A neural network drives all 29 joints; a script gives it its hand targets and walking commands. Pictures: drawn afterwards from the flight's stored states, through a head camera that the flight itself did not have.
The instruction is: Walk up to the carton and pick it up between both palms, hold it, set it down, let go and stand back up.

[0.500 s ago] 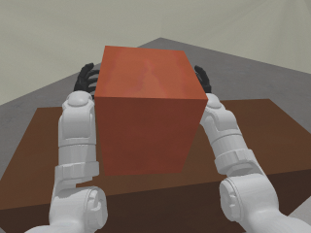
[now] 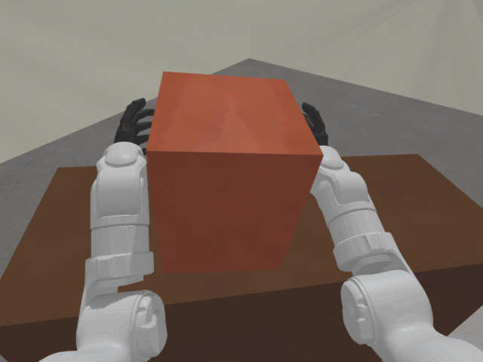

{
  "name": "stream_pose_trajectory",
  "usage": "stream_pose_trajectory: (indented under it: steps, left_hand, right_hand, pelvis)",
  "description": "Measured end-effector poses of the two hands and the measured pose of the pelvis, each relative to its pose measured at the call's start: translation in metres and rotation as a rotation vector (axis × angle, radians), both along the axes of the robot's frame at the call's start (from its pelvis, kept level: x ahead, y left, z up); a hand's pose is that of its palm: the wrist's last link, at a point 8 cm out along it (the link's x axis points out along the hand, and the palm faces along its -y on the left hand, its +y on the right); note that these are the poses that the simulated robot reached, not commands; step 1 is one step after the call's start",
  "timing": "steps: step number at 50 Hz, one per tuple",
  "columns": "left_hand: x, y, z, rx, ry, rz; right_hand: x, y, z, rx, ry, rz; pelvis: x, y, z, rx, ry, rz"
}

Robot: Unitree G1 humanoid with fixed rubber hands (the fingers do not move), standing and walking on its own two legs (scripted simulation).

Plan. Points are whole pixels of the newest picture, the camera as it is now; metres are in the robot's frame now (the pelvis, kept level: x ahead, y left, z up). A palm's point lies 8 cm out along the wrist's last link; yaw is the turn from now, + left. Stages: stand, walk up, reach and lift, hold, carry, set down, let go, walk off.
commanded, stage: hold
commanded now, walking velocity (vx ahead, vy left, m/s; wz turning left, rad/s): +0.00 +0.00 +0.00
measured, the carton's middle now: (224, 175) +0.36 +0.01 +0.19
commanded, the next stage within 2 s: none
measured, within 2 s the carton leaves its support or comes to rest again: neither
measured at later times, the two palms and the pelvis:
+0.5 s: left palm (129, 149) +0.36 +0.15 +0.23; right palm (314, 151) +0.37 -0.14 +0.23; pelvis +0.00 +0.00 +0.00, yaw +0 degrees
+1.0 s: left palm (119, 149) +0.36 +0.17 +0.23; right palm (306, 149) +0.37 -0.12 +0.24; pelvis +0.00 +0.01 +0.00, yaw +0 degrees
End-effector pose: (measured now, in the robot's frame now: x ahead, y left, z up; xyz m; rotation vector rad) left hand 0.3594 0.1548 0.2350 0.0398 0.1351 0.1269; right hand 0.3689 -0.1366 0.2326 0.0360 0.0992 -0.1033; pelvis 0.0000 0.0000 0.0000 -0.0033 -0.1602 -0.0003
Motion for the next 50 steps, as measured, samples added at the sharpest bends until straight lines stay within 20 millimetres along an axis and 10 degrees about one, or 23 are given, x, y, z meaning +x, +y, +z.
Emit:
stream_pose_trajectory:
  steps: [50]
  left_hand:
    - [-0.001, 0.014, -0.001, 0.005, -0.019, -0.003]
  right_hand:
    - [-0.001, 0.014, 0.003, 0.009, -0.019, -0.001]
  pelvis:
    - [0.001, 0.011, 0.000, -0.006, 0.000, 0.003]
